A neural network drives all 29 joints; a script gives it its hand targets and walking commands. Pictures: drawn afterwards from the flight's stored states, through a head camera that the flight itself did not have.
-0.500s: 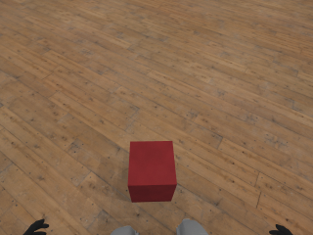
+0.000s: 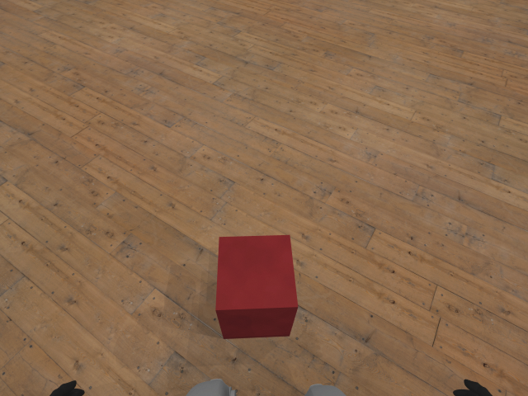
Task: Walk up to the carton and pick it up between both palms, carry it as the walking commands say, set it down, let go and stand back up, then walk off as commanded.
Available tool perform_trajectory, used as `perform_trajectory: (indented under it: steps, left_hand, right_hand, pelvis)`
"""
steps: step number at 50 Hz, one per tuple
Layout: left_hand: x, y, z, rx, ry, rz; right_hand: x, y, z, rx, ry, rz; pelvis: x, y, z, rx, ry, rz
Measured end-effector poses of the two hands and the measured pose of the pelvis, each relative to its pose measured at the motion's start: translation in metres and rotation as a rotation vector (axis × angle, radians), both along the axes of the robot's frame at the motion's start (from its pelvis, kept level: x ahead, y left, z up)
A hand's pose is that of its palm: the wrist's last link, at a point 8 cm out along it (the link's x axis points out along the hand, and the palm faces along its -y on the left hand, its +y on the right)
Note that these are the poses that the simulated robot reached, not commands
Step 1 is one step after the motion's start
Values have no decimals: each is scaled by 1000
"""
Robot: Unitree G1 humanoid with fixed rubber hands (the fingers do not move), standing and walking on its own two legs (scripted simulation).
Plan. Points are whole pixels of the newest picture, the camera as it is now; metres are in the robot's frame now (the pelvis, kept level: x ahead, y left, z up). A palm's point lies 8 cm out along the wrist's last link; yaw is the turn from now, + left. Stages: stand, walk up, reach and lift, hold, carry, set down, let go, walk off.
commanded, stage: walk up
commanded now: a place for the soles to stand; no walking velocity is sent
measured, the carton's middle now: (255, 288) +0.52 +0.03 -0.59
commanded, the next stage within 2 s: reach and lift in 0.32 s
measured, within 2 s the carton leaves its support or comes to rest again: neither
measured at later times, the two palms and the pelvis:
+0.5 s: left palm out of the picture +0.14 +0.31 -0.09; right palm out of the picture +0.14 -0.31 -0.09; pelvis +0.00 +0.00 +0.00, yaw +0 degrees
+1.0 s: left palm (115, 324) +0.25 +0.27 -0.11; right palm (417, 335) +0.25 -0.26 -0.12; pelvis +0.00 -0.03 -0.02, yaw +1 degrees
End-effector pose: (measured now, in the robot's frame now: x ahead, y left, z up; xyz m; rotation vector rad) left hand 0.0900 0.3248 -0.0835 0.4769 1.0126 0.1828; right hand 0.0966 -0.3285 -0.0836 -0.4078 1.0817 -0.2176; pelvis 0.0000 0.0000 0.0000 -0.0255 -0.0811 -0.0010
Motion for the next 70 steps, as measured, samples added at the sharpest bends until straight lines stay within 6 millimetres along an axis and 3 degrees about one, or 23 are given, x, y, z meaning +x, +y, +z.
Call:
perform_trajectory:
  steps: [18,24,32,40,47,57,64,70]
  left_hand:
    - [16,-2,-2,-11,7,13]
    - [40,-16,-7,-39,37,66]
    - [88,-35,-6,-76,-5,71]
    - [126,-41,-10,-105,-57,75]
    - [151,-52,-22,-139,-90,67]
    - [202,-52,-38,-168,-157,28]
    - [237,-52,-50,-196,-197,38]
    - [264,-52,-62,-220,-233,60]
  right_hand:
    - [8,1,1,11,-17,-19]
    - [36,18,-5,76,-86,-22]
    - [69,42,-19,160,-108,-39]
    - [109,58,-20,175,-140,0]
    - [139,62,-29,156,-166,28]
    - [177,83,-50,153,-199,54]
    - [221,103,-60,181,-248,79]
    - [258,108,-68,186,-281,71]
  pelvis:
    - [3,0,0,1,6,-3]
    - [-4,-1,0,1,-4,0]
    - [8,-6,0,6,20,1]
    - [16,-19,-3,26,147,1]
    - [10,-30,-11,44,258,4]
    - [-6,-35,-27,54,365,10]
    - [-8,-34,-34,52,445,12]
    - [-4,-34,-38,52,527,12]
